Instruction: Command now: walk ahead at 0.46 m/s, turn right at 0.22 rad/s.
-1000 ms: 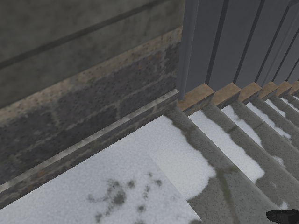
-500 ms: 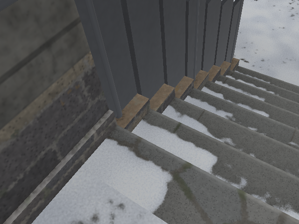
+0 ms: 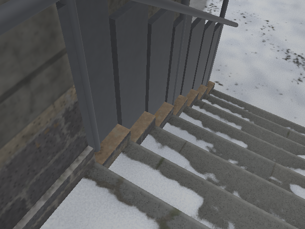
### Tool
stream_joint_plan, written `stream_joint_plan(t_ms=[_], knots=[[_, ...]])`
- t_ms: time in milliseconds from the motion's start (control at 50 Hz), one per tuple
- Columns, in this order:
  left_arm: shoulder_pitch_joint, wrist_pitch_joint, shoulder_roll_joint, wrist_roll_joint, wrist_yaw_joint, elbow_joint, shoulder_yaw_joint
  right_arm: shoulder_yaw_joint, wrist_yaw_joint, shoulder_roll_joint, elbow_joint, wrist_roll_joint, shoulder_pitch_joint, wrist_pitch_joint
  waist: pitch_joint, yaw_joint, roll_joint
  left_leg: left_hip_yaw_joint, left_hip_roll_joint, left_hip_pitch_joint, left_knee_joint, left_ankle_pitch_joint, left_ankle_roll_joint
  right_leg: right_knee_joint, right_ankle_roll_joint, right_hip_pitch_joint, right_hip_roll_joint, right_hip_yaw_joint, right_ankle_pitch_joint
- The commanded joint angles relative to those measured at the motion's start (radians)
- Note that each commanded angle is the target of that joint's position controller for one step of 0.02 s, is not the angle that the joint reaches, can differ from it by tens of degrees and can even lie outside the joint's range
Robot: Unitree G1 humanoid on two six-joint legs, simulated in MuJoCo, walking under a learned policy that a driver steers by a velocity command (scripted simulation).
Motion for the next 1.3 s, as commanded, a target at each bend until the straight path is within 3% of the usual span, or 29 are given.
stream_joint_plan(t_ms=[20,220,300,340,360,380,400,420,460,480,560,660,680,760,820,880,900,920,940,960,980,1000,1040,1060,1080,1120,1160,1240,1300], knots=[[-0.072,-0.019,0.082,0.005,-0.013,-0.097,0.019,-0.018,-0.016,-0.105,-0.041,-0.018,0.069,0.002,0.008,-0.054,0.148,-0.28,0.274,0.233,-0.232,0.043,0.156,0.014,0.009,-0.338,-0.093,0.042,0.117],[-0.34,-0.014,-0.011,0.003,-0.068,-0.221,-0.009,-0.008,-0.053,-0.114,0.022,-0.02,0.169,0.012,0.115,-0.089,0.114,0.081,0.226,0.082,-0.352,0.237,0.095,-0.456,0.021,-0.244,-0.052,-0.087,0.57],[-0.286,-0.017,0.012,0.016,-0.084,-0.242,0.009,-0.032,-0.064,-0.16,0.027,0.014,0.175,0.025,0.017,-0.015,0.166,0.136,0.269,0.245,-0.148,0.746,0.073,-0.476,-0.043,-0.14,0.01,-0.138,0.393],[-0.054,-0.003,0.082,0.012,-0.078,-0.188,0.052,-0.039,-0.078,-0.171,0.011,0.014,0.168,0.051,-0.132,0.11,0.159,0.147,0.266,0.26,0.189,1.02,0.042,-0.486,-0.108,0.097,0.072,-0.173,0.309],[0.09,0.006,0.128,0.017,-0.062,-0.157,0.078,-0.04,-0.089,-0.183,0.0,0.011,0.172,0.055,-0.212,0.183,0.079,0.145,0.236,0.08,0.469,0.86,0.005,-0.538,-0.148,0.359,0.014,-0.047,0.363],[0.087,0.019,0.209,-0.001,-0.038,-0.148,0.085,-0.003,-0.072,-0.046,-0.021,-0.051,0.315,0.035,-0.316,0.049,-0.225,0.122,0.098,-0.247,0.801,-0.161,-0.034,-0.463,-0.253,0.664,-0.205,0.283,0.538],[0.122,0.01,0.214,-0.011,-0.033,-0.168,0.082,0.009,-0.044,-0.036,-0.05,-0.024,0.309,-0.003,-0.475,0.058,-0.238,-0.066,-0.031,-0.505,1.06,-0.404,-0.05,-0.674,-0.419,0.819,-0.361,0.766,0.252],[0.126,0.005,0.164,0.001,-0.029,-0.168,0.077,-0.026,-0.034,-0.141,-0.062,0.007,0.179,-0.033,-0.391,0.112,-0.084,-0.146,0.027,-0.595,1.069,-0.306,-0.02,-0.735,-0.351,0.751,-0.321,0.674,0.224],[0.011,-0.005,0.12,0.022,-0.023,-0.174,0.062,-0.026,-0.049,-0.136,-0.108,0.01,0.068,-0.04,-0.164,0.052,0.068,-0.122,0.084,-0.541,0.941,-0.154,-0.017,-0.753,-0.28,0.422,-0.248,0.425,0.449],[-0.044,-0.002,0.101,0.032,-0.021,-0.188,0.06,-0.033,-0.056,-0.14,-0.119,-0.014,0.064,-0.029,-0.139,0.01,0.04,-0.123,0.104,-0.479,0.874,-0.106,-0.029,-0.761,-0.267,0.32,-0.206,0.359,0.56],[-0.062,-0.012,0.076,0.027,-0.004,-0.19,0.055,-0.05,-0.07,-0.134,-0.123,-0.033,0.11,0.025,-0.065,-0.066,-0.009,-0.107,0.12,-0.36,0.677,-0.03,-0.064,-0.795,-0.239,0.067,-0.127,0.252,0.671],[0.055,0.021,0.109,0.02,0.037,-0.132,0.062,-0.025,-0.06,-0.05,-0.185,-0.034,-0.063,0.035,-0.098,0.007,-0.038,-0.089,0.064,-0.365,0.445,0.245,-0.064,-0.752,-0.188,0.09,-0.083,0.245,0.697],[0.044,0.02,0.137,0.054,0.04,-0.149,0.066,-0.037,-0.051,-0.09,-0.156,-0.02,0.008,0.026,-0.146,-0.013,-0.042,-0.111,0.072,-0.373,0.582,0.293,-0.069,-0.71,-0.214,0.14,-0.119,0.307,0.704],[0.066,0.013,0.088,-0.007,0.024,-0.166,0.049,-0.045,-0.027,-0.101,-0.212,-0.02,-0.085,0.016,-0.08,-0.004,0.027,-0.153,0.081,-0.584,0.564,0.21,-0.028,-0.595,-0.246,0.251,-0.141,0.42,0.593],[0.048,0.037,0.069,0.008,0.026,-0.17,0.042,-0.047,-0.002,-0.096,-0.214,-0.033,-0.061,-0.016,-0.108,-0.009,-0.044,-0.091,0.037,-0.479,0.584,0.142,-0.016,-0.51,-0.246,0.235,-0.112,0.433,0.705],[-0.138,0.041,0.08,-0.009,0.024,-0.229,0.036,-0.07,-0.004,-0.112,-0.169,-0.017,0.201,-0.039,-0.155,-0.178,-0.079,-0.019,-0.026,0.021,0.434,0.087,0.017,-0.249,-0.15,-0.035,-0.022,0.333,1.044],[-0.212,0.032,0.069,-0.016,0.029,-0.235,0.028,-0.074,-0.009,-0.118,-0.113,-0.023,0.378,-0.046,-0.182,-0.285,-0.001,-0.015,-0.011,0.202,0.271,0.208,0.046,-0.012,-0.101,-0.116,0.027,0.285,0.913],[-0.194,0.017,-0.032,0.001,0.043,-0.245,-0.001,-0.072,-0.016,-0.121,-0.086,-0.002,0.459,-0.046,-0.128,-0.275,0.117,-0.218,0.157,0.263,0.162,0.42,0.137,0.303,-0.063,-0.264,0.172,0.24,0.152],[0.068,0.004,-0.072,-0.032,0.05,-0.251,-0.01,-0.072,-0.006,-0.183,-0.139,-0.005,0.269,-0.045,-0.148,-0.012,0.445,-0.683,0.418,0.243,0.069,0.638,0.301,0.4,-0.046,-0.384,0.187,0.251,-0.252],[0.107,0.01,-0.005,-0.043,0.053,-0.212,0.004,-0.078,-0.003,-0.13,-0.15,0.041,0.195,-0.037,-0.034,0.013,0.272,-0.7,0.429,0.169,0.091,0.567,0.314,0.387,-0.025,-0.486,0.096,0.201,-0.239],[-0.001,0.029,0.052,-0.032,0.067,-0.216,0.021,-0.073,0.002,-0.105,-0.141,0.046,0.232,-0.029,0.017,-0.039,0.113,-0.608,0.391,0.108,0.1,0.451,0.283,0.381,-0.013,-0.518,0.059,0.165,-0.168],[-0.039,0.042,0.056,-0.037,0.075,-0.217,0.023,-0.073,0.005,-0.098,-0.114,0.018,0.239,-0.011,0.04,-0.046,0.027,-0.5,0.349,0.033,0.118,0.348,0.25,0.335,-0.011,-0.517,0.02,0.1,-0.103],[-0.091,0.063,0.033,-0.026,0.064,-0.252,0.017,-0.065,-0.029,-0.096,-0.12,-0.015,0.157,0.006,0.039,-0.01,0.053,-0.427,0.333,-0.137,0.125,0.181,0.191,0.185,-0.037,-0.436,-0.052,0.103,0.117],[-0.089,0.072,0.001,-0.006,0.051,-0.252,0.015,-0.067,-0.049,-0.125,-0.109,-0.008,0.138,0.004,0.026,0.009,0.064,-0.373,0.317,-0.203,0.142,0.201,0.175,0.17,-0.039,-0.366,-0.042,0.051,0.197],[-0.132,0.066,0.048,-0.02,0.033,-0.247,0.036,-0.063,-0.064,-0.097,-0.111,-0.002,0.158,-0.006,0.028,-0.005,0.029,-0.279,0.241,-0.193,0.2,-0.089,0.11,0.034,-0.048,-0.406,-0.071,0.11,0.396],[-0.193,0.052,0.009,-0.019,0.01,-0.238,0.027,-0.05,-0.066,-0.076,-0.1,-0.018,0.22,-0.019,0.02,-0.063,0.131,-0.269,0.248,-0.153,0.212,-0.256,0.121,-0.051,-0.038,-0.458,-0.047,0.085,0.605],[-0.242,0.05,-0.039,-0.002,-0.029,-0.241,0.013,-0.031,-0.091,-0.031,-0.088,-0.017,0.248,0.007,0.001,-0.07,0.087,-0.095,0.182,-0.303,0.276,-0.328,0.077,-0.239,-0.014,-0.231,0.016,-0.03,0.892],[-0.293,0.067,-0.085,-0.042,-0.061,-0.225,0.011,-0.038,-0.093,-0.026,-0.065,0.015,0.292,0.049,0.058,-0.11,0.116,0.043,0.192,-0.353,0.436,-0.305,0.044,-0.416,0.011,0.011,0.051,-0.141,0.869],[-0.108,0.059,-0.073,-0.012,-0.054,-0.123,0.039,-0.04,-0.084,-0.04,-0.02,0.025,0.3,0.068,0.021,-0.034,0.121,0.075,0.214,-0.179,0.751,-0.006,0.013,-0.687,-0.045,0.143,0.014,-0.171,0.792]])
